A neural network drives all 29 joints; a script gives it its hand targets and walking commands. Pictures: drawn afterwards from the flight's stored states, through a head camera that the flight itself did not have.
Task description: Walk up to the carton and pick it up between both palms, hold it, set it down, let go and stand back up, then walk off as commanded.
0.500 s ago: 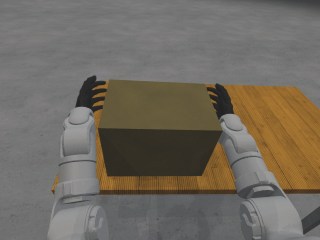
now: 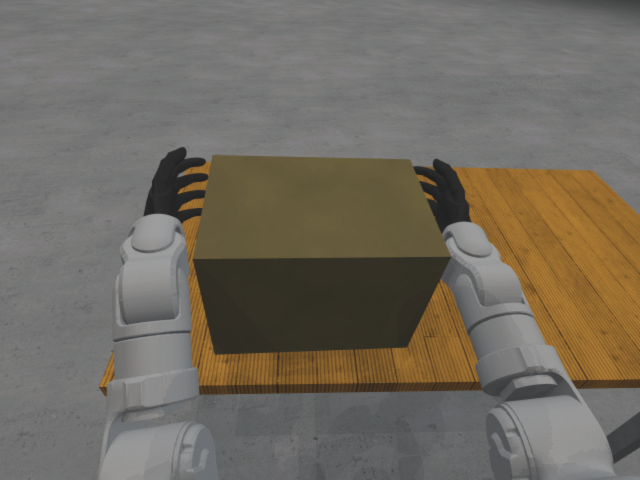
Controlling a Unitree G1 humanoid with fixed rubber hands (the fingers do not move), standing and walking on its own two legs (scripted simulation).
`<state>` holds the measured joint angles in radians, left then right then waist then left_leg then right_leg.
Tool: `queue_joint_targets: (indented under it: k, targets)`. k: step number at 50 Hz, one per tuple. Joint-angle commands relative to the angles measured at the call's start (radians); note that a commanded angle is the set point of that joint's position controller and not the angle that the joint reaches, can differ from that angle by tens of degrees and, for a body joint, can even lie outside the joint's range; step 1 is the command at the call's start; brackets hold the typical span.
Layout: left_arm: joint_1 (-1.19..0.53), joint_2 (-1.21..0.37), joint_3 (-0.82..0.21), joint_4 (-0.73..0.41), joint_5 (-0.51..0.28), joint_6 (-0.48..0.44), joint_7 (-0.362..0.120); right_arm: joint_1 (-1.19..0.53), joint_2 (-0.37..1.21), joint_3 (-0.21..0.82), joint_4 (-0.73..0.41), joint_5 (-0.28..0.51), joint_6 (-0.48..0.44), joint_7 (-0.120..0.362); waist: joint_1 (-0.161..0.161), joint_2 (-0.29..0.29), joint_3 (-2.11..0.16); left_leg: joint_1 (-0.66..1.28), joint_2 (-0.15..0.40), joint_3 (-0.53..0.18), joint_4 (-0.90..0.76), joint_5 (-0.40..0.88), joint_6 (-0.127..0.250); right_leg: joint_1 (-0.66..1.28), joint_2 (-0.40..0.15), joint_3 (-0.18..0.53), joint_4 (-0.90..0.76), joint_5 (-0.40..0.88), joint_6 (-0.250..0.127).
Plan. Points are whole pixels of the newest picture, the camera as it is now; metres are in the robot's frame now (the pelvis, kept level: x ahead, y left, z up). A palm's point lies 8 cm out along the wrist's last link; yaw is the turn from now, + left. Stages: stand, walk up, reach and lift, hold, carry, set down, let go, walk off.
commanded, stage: reach and lift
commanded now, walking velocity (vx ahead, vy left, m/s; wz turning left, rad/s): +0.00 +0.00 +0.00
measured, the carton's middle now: (313, 255) +0.36 -0.01 +0.13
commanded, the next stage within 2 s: hold in 0.44 s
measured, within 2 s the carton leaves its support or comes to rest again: neither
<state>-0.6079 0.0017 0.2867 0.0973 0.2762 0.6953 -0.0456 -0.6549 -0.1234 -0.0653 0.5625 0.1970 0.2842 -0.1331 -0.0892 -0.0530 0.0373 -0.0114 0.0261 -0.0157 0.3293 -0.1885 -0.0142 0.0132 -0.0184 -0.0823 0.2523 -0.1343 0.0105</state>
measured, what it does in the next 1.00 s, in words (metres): stands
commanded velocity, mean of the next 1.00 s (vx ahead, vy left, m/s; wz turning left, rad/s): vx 0.00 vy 0.00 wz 0.00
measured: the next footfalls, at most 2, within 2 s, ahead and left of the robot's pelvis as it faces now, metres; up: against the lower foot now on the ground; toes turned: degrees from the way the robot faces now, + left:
none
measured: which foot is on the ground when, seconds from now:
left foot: down 0.00-1.00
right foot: down 0.00-1.00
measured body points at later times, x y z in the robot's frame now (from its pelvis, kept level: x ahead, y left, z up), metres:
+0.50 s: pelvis -0.01 +0.00 +0.00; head -0.06 +0.02 +0.45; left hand +0.37 +0.17 +0.22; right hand +0.37 -0.18 +0.20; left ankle +0.00 +0.13 -0.75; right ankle +0.01 -0.12 -0.75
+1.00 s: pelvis -0.01 +0.00 +0.00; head -0.07 +0.02 +0.45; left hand +0.37 +0.17 +0.23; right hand +0.37 -0.18 +0.21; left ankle +0.00 +0.12 -0.75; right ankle +0.01 -0.12 -0.75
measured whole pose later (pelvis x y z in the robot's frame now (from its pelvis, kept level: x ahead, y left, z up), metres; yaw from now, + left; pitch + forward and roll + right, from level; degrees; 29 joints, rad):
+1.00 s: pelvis -0.01 +0.00 +0.00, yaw +0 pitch -8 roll -1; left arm -0.71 0.03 0.33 0.13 0.30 0.80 -0.07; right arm -0.77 -0.14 -0.06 0.61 0.21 0.40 -0.14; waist -0.07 -0.04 0.00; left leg -0.02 0.03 -0.01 0.33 -0.17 -0.02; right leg -0.01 -0.01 -0.06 0.26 -0.12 0.01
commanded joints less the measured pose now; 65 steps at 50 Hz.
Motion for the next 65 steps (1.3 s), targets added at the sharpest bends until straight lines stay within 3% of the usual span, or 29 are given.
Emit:
queue_joint_targets:
  k: [1,15,41,65]
  targets:
    - [-0.571,-0.464,-0.442,-0.094,-0.139,-0.042,-0.127,-0.749,0.521,0.341,-0.355,0.085,-0.038,0.112,-0.008,0.058,-0.402,0.053,-0.084,0.045,-0.013,0.333,-0.016,0.149,0.084,-0.009,0.018,0.275,0.031]
    - [-0.659,-0.462,-0.417,-0.042,-0.140,-0.019,-0.138,-0.835,0.536,0.317,-0.300,0.083,-0.003,0.117,0.007,0.061,-0.386,0.025,-0.076,0.049,-0.037,0.234,-0.006,0.105,0.084,-0.005,0.008,0.153,0.022]
    - [-0.722,-0.462,-0.399,-0.048,-0.137,0.036,-0.153,-0.902,0.551,0.315,-0.289,0.118,0.058,0.118,0.010,0.071,-0.376,-0.018,-0.074,0.056,-0.056,0.178,0.003,0.115,0.087,0.012,-0.001,0.082,0.012]
    - [-0.686,-0.446,-0.410,-0.109,-0.151,0.047,-0.163,-0.858,0.538,0.343,-0.359,0.156,0.096,0.099,0.002,0.073,-0.409,0.015,-0.079,0.047,-0.023,0.301,-0.014,0.148,0.092,0.017,0.010,0.189,0.019]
